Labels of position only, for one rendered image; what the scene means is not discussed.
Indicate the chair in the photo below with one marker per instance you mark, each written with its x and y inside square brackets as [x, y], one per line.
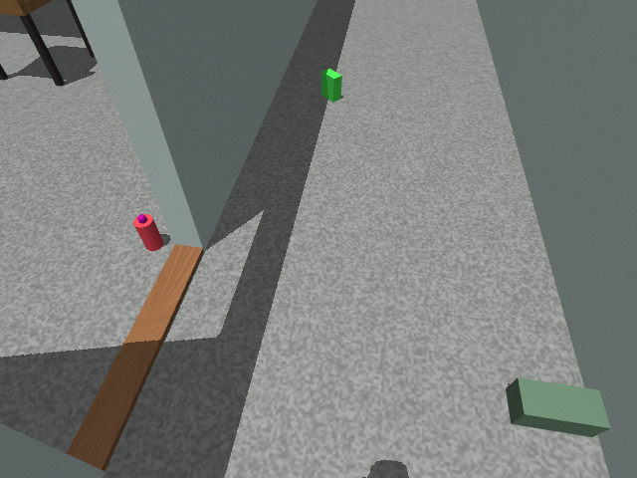
[23, 8]

